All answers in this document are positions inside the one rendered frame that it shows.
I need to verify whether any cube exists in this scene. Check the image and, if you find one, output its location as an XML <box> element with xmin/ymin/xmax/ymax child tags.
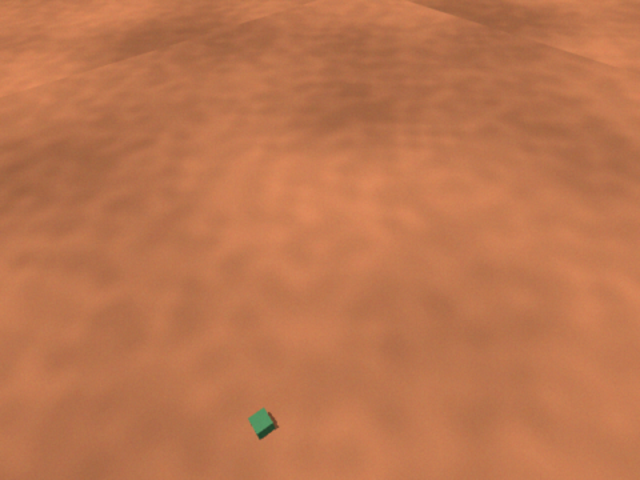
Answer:
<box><xmin>248</xmin><ymin>408</ymin><xmax>275</xmax><ymax>439</ymax></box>

